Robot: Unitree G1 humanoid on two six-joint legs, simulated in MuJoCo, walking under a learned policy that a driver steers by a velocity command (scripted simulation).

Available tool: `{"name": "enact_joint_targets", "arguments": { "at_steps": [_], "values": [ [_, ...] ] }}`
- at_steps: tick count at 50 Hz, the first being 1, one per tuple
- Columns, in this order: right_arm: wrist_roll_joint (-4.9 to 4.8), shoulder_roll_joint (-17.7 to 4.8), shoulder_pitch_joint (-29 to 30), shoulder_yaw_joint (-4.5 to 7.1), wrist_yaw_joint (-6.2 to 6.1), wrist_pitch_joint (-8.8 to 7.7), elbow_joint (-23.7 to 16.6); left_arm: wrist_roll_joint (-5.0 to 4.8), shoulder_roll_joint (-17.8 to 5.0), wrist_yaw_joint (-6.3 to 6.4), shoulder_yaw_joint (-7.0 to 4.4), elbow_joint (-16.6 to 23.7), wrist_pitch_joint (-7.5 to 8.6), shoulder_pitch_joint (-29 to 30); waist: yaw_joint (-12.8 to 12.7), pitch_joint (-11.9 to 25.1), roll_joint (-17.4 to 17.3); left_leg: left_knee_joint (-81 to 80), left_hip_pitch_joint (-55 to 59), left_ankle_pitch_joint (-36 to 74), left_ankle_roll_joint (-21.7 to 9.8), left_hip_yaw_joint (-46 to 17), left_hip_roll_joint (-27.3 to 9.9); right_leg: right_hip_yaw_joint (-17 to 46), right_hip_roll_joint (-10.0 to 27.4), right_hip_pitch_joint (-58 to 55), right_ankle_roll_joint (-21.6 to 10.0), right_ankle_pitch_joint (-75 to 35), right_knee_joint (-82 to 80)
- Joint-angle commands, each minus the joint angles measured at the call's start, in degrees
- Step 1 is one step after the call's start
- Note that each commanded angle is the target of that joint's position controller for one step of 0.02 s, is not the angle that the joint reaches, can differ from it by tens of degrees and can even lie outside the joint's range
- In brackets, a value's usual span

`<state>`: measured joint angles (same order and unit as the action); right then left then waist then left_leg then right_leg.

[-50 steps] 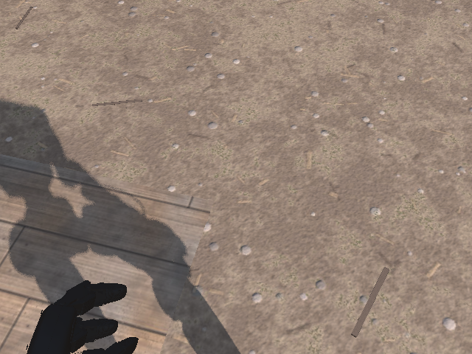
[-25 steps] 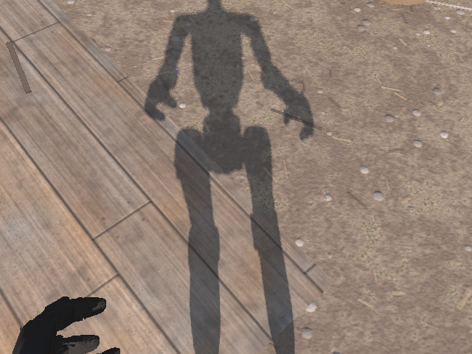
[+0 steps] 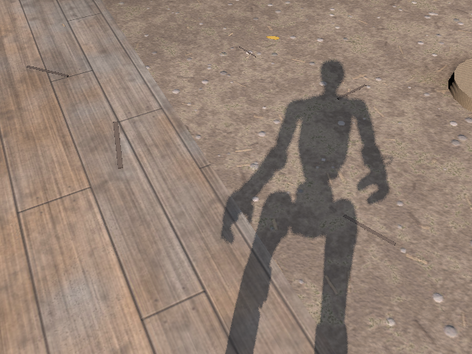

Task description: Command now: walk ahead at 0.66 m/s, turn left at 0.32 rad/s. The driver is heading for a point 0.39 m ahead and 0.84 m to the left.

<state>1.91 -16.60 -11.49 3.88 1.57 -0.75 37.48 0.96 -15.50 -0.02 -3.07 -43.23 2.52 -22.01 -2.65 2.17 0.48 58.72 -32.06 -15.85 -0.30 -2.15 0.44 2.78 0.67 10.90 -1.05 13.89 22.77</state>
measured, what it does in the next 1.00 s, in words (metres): walks ahead, turning left: left foot, then right foot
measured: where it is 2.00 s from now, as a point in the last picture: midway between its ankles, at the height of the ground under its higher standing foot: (57, 229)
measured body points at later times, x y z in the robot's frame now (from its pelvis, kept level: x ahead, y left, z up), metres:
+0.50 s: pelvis +0.28 +0.13 -0.01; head +0.30 +0.15 +0.44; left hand +0.38 +0.42 -0.10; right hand +0.37 -0.15 -0.12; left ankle +0.15 +0.14 -0.75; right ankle +0.45 +0.00 -0.68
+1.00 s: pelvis +0.68 +0.33 -0.03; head +0.69 +0.37 +0.42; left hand +0.42 +0.47 -0.15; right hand +1.04 +0.39 -0.06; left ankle +0.75 +0.53 -0.69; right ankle +0.64 +0.12 -0.75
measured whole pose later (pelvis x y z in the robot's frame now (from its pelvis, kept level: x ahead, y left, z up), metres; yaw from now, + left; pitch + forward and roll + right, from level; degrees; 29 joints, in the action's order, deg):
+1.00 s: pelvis +0.68 +0.33 -0.03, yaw +49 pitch +1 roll -3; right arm 1.9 -19.3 3.8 1.5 5.8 -0.1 34.2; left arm 1.6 -18.5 0.0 -3.7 -51.6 5.2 -29.3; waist -4.3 -2.4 -1.2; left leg 51.4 -45.6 -2.1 -8.0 5.0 -3.5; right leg -17.2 1.2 -10.5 4.2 23.0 12.6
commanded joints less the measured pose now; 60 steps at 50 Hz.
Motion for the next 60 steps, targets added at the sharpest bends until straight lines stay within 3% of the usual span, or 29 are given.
{"name": "enact_joint_targets", "arguments": {
  "at_steps": [1,3,7,10,11,13,14,15,17,20,25,30,31,32,33,34,35,37,38,42,48,50,53,54,55,56,57,58,60],
  "values": [
    [1.32,-1.7,7.1,-0.23,3.12,-0.14,-4.7,0.62,-10.4,-1.24,-3.23,3.7,0.33,2.4,-0.6,-3.7,8.5,-5.2,-5.2,3.0,0.2,2.6,0.1,9.2,9.4,-0.2,-6.5,17.4,-16.5],
    [0.02,-2.8,9.7,-0.08,3.33,-0.01,-5.2,0.53,-10.4,-1.33,-3.38,3.2,0.8,0.5,-2.4,-4.2,10.2,-10.5,-5.1,4.2,0.2,1.6,0.0,7.0,11.8,-2.5,-6.2,16.0,-17.4],
    [0.56,-4.1,13.2,-0.27,3.47,-0.16,-6.5,0.7,-11.3,-0.34,-3.64,1.5,1.13,-2.9,-3.6,-5.5,9.6,-18.7,-4.4,1.6,-2.1,3.9,-1.9,3.4,16.3,-7.9,-5.8,15.2,-17.4],
    [0.83,-4.3,12.1,-0.62,3.61,-0.31,-6.6,0.92,-11.7,-0.04,-3.44,0.4,0.65,-2.9,-2.2,-7.2,9.0,-24.1,2.9,-2.4,-6.0,7.7,-0.8,-2.3,16.9,-6.3,-5.2,8.7,-14.9],
    [0.9,-4.7,8.3,-0.39,3.28,-0.53,-5.6,0.78,-12.2,-0.01,-3.27,0.4,0.58,-1.9,0.3,-5.9,8.6,-25.8,9.5,-3.4,-7.5,9.6,1.6,-5.4,16.4,-4.6,-4.9,-5.4,-9.5],
    [1.11,-9.1,-15.6,1.99,2.03,-1.33,2.2,1.05,-11.0,0.36,-2.09,1.8,0.66,0.5,11.8,7.5,-1.6,-29.0,41.6,-8.5,-11.1,2.5,2.5,-14.6,11.0,9.5,-2.6,-29.4,24.0],
    [0.18,-17.5,-20.9,3.93,0.83,-1.39,2.5,1.31,-4.9,-0.76,-0.16,8.0,1.22,3.9,12.2,11.0,-19.8,-39.5,55.5,-33.5,-18.3,-30.7,-14.2,-14.0,2.2,33.8,1.3,3.3,44.9],
    [-0.79,-15.8,-19.2,3.26,0.09,-1.61,1.4,2.57,-7.4,-0.58,-0.71,9.1,1.77,13.1,13.7,6.6,-12.9,-47.6,53.4,-31.3,-18.9,-45.0,-16.2,-3.3,-1.1,45.8,1.3,11.5,52.2],
    [-0.63,-13.1,-16.6,2.59,-0.82,-1.53,2.8,2.13,-9.2,-1.25,-0.49,9.2,2.69,13.4,9.6,0.4,-2.2,-44.2,45.4,-13.8,-17.4,-31.2,-13.5,-0.5,4.9,44.0,0.8,5.0,49.4],
    [-1.32,-8.9,-10.8,0.91,-1.37,-2.39,2.2,3.24,-8.4,-2.02,0.06,8.4,0.54,10.7,3.4,-5.4,-4.5,-48.9,29.9,-9.0,-16.4,-22.9,-6.8,-0.9,6.6,34.9,3.2,4.8,40.7],
    [-1.29,-10.4,-10.8,1.69,-0.97,-4.08,3.2,1.63,-6.4,-2.8,1.41,13.1,-0.41,23.5,4.2,-10.5,-3.9,-52.3,18.7,8.4,-16.2,-19.1,-2.6,-4.2,3.3,27.6,5.5,-8.0,22.1],
    [-2.7,-13.2,-11.7,2.6,-1.45,-4.6,5.8,0.57,-7.8,-1.67,1.03,13.3,0.06,22.9,3.4,-4.7,-3.6,-45.7,23.7,39.4,-11.5,-19.6,-4.7,-4.1,-1.3,7.8,1.9,-14.4,10.1],
    [-2.49,-14.5,-11.8,2.87,-1.43,-4.55,6.3,0.6,-10.1,-0.82,0.0,11.4,0.17,16.2,0.6,0.4,-2.9,-37.0,25.1,50.3,-10.0,-18.7,-3.9,-4.5,-3.3,-1.0,1.0,-9.4,11.0],
    [-1.95,-16.3,-9.6,3.25,-1.18,-4.48,6.3,0.28,-12.1,0.39,-1.19,8.8,0.26,4.8,-6.0,6.1,-2.4,-22.8,21.0,51.9,-8.4,-17.6,-2.4,-4.8,-2.6,-14.4,0.4,-5.8,11.3],
    [-1.25,-13.7,-7.6,2.58,-1.05,-5.05,5.9,1.04,-15.1,1.92,-2.71,6.2,0.31,-8.0,-12.0,12.3,-1.5,-6.0,11.6,42.7,-7.6,-15.9,0.9,-0.1,3.7,-29.4,-0.5,3.7,13.5],
    [-2.61,-2.7,-10.5,0.0,-1.3,-5.3,3.4,3.79,-19.6,2.44,-3.79,5.4,0.89,-13.0,-9.3,19.4,16.1,16.6,-3.2,-5.2,-7.0,-11.0,7.8,24.7,21.6,-40.8,-3.7,30.6,4.9],
    [-3.01,-5.1,-11.8,-0.69,-1.42,-4.94,1.7,3.13,-18.7,1.62,-3.69,6.8,0.73,-4.9,-4.0,20.6,22.5,23.3,-8.5,-9.0,-7.6,-8.1,6.7,48.1,26.4,-34.7,-5.4,37.7,-8.2],
    [-0.55,-8.5,-5.8,-0.23,-0.81,-3.11,3.7,2.39,-9.1,1.09,-1.97,7.4,0.38,4.9,-1.9,4.4,6.5,21.9,-10.1,0.1,-7.1,-4.4,-1.1,30.6,22.2,-18.2,-6.4,29.7,-7.2],
    [0.16,-7.6,-2.5,-0.22,0.02,-2.43,3.7,2.55,-7.9,1.02,-1.58,5.8,0.4,3.6,-2.1,0.7,2.2,19.5,-9.1,0.1,-6.7,-3.7,-2.8,22.0,19.6,-13.5,-5.4,18.6,-7.6],
    [0.27,-2.3,3.9,-1.84,2.53,0.5,-0.8,0.63,-4.8,-0.32,-0.56,0.0,2.86,1.1,1.5,-7.2,3.9,16.2,-12.4,1.0,-5.5,-2.9,-7.0,5.5,18.5,-4.3,-4.1,3.3,-12.9],
    [-0.05,-2.4,15.3,-3.17,4.84,0.53,-6.1,0.59,-7.4,-0.06,-1.01,-2.4,4.52,2.6,3.9,-11.8,1.2,-7.6,-5.8,16.2,-7.6,7.3,-4.5,-18.0,11.9,-2.0,-1.3,-21.0,-18.8],
    [-0.15,-2.6,16.1,-3.15,4.87,0.15,-5.7,0.51,-9.9,0.31,-1.39,-3.3,4.18,-0.5,3.9,-10.4,1.1,-13.1,0.3,16.9,-9.7,11.8,-0.7,-20.4,12.0,-7.1,-1.2,-43.5,-15.6],
    [0.82,-5.6,-2.0,-1.6,3.01,-1.09,0.9,-0.19,-15.2,1.12,-2.23,-2.6,2.03,0.2,13.0,-0.1,3.9,-19.4,21.1,12.1,-11.4,10.5,6.4,-18.6,14.1,-9.8,-1.6,-70.9,10.6],
    [1.03,-7.5,-14.0,-0.33,1.76,-1.38,5.5,-0.33,-14.4,1.12,-1.95,-1.9,1.62,1.9,17.5,5.3,3.2,-25.1,35.4,18.2,-12.8,6.8,6.1,-18.2,13.4,-4.7,-0.9,-63.5,26.2],
    [-0.09,-10.5,-13.1,1.4,0.01,-0.64,6.6,-0.07,-11.4,0.53,-1.8,-1.7,1.46,1.2,14.4,6.6,-5.7,-26.9,46.4,20.2,-11.5,-1.3,1.0,-17.5,4.4,8.2,1.3,-11.0,46.4],
    [1.81,-18.7,-7.4,2.74,-0.24,-0.3,2.6,-1.91,-5.9,0.31,0.0,2.6,1.31,-10.2,4.6,18.0,-15.7,-21.6,63.4,62.1,-23.6,-30.1,-21.9,-11.4,0.0,26.5,4.0,22.6,74.0],
    [-2.48,-17.0,-7.9,2.9,-0.42,-0.47,-1.1,-2.46,-12.7,0.98,-0.5,5.0,4.7,-0.4,10.9,30.4,-3.6,-31.7,63.9,43.1,-27.1,-39.1,-20.0,4.2,-1.5,26.5,4.3,18.3,73.8],
    [-2.57,-16.0,-4.7,2.9,0.01,-1.4,0.6,-4.47,-11.5,1.45,-0.74,6.0,5.18,1.6,7.3,21.4,1.4,-35.8,56.0,36.4,-25.1,-33.9,-19.3,4.2,1.4,29.2,4.3,15.1,67.5],
    [-3.81,-10.0,3.2,1.45,0.1,-3.48,0.4,-3.02,-10.2,3.28,-0.71,4.1,4.26,3.9,2.7,6.5,7.6,-38.5,35.1,35.7,-20.1,-25.1,-15.0,2.3,5.9,26.7,5.0,10.5,58.3]
  ]
}}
